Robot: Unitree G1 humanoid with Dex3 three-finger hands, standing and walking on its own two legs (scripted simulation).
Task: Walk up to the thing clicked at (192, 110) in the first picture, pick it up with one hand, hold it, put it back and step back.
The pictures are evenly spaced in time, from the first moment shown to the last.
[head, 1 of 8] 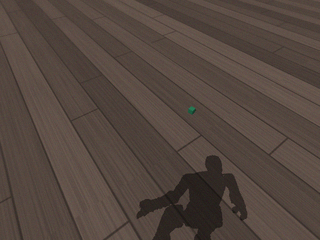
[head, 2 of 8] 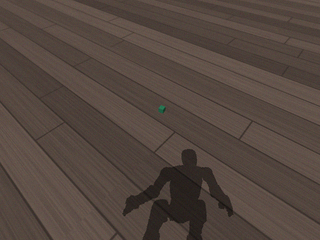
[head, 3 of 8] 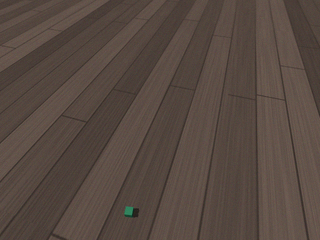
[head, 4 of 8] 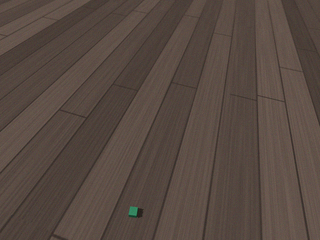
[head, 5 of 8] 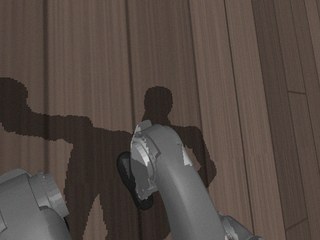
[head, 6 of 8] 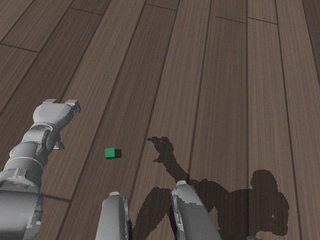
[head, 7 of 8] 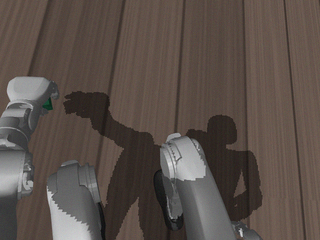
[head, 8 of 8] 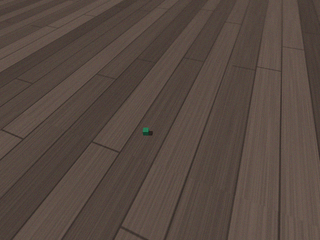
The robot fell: no
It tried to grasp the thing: yes
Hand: left
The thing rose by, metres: 0.67
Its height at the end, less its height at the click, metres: +0.00
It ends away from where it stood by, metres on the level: 0.01
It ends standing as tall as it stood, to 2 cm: yes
